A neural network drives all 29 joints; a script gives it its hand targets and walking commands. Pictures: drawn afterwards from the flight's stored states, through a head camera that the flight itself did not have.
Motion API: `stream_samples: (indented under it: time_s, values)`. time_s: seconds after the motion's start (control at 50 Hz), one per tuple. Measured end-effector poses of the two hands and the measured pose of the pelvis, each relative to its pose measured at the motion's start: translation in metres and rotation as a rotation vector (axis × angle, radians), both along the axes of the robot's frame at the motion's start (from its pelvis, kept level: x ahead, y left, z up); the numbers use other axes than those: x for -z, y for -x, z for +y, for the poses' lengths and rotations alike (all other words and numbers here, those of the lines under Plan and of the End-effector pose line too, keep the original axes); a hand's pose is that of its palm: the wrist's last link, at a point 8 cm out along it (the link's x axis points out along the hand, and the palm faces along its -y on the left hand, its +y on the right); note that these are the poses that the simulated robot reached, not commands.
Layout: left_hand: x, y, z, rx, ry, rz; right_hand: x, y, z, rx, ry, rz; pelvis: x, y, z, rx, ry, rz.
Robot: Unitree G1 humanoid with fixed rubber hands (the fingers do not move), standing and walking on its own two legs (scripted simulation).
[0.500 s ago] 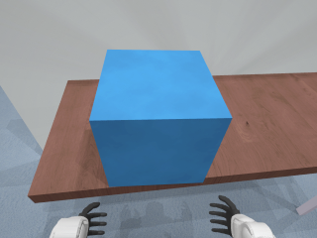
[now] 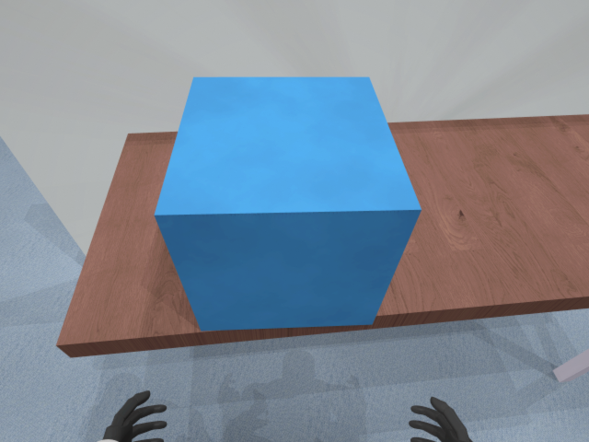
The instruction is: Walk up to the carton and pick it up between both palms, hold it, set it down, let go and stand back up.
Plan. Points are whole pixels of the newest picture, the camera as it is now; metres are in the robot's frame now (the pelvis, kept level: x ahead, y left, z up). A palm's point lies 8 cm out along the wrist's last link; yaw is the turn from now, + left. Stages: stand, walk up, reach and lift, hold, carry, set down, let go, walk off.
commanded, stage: reach and lift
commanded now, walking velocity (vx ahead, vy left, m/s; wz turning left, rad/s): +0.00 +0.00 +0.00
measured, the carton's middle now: (285, 203) +0.46 +0.04 +0.07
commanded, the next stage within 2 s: none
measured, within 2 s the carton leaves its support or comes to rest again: neither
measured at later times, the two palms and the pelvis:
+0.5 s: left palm (104, 404) +0.19 +0.25 -0.02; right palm (471, 416) +0.19 -0.21 -0.02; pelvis +0.04 +0.02 +0.01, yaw +0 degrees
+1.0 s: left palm (94, 395) +0.19 +0.25 +0.02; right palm (487, 405) +0.19 -0.21 +0.02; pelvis +0.04 +0.02 +0.01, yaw -1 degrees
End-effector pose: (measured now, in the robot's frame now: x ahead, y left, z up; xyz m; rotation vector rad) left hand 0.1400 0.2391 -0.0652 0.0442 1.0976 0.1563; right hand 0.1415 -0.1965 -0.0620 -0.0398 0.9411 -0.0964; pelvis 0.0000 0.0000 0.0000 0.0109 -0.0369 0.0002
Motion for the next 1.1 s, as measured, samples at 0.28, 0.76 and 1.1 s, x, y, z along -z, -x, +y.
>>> stream_samples:
  time_s: [0.28,0.76,1.1]
  values:
    - [-0.028,-0.028,0.012,-0.016,-0.04,-0.245,-0.022,-0.04,0.003,-0.001,-0.007,-0.168,-0.004,-0.02,0.009,-0.009,0.008,0.009]
    - [-0.065,-0.053,0.014,-0.001,-0.06,-0.527,-0.065,-0.052,-0.014,-0.011,0.013,-0.401,-0.009,-0.041,0.02,0.008,0.015,0.006]
    - [-0.089,-0.049,0.012,-0.008,-0.066,-0.705,-0.09,-0.054,-0.013,-0.02,0.008,-0.575,-0.008,-0.032,0.022,0.01,0.011,-0.021]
